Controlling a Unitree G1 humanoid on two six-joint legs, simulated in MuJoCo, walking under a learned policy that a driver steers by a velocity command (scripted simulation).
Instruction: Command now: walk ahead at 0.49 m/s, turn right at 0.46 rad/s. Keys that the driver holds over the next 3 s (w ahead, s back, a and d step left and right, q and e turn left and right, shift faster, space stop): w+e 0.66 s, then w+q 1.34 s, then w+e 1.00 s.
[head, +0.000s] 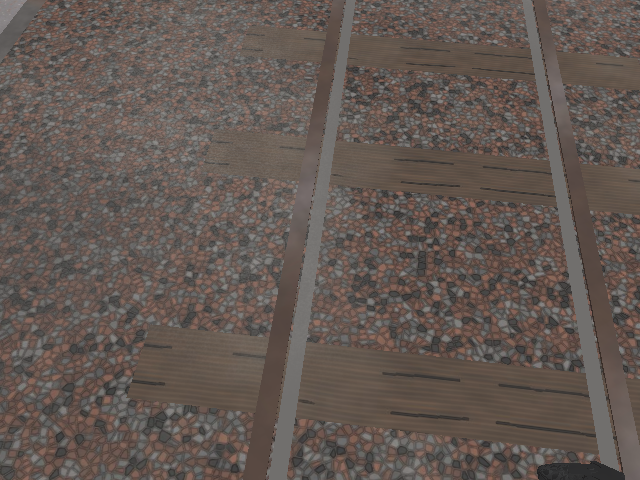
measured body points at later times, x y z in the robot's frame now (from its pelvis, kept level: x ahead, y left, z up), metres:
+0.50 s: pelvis +0.26 -0.05 -0.01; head +0.30 -0.07 +0.44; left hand +0.53 +0.12 -0.11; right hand +0.17 -0.30 -0.15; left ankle +0.10 +0.10 -0.66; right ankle +0.33 -0.12 -0.73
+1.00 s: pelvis +0.54 -0.13 -0.01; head +0.58 -0.13 +0.44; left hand +0.62 +0.14 -0.14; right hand +0.63 -0.42 -0.11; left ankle +0.68 -0.10 -0.73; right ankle +0.33 -0.12 -0.72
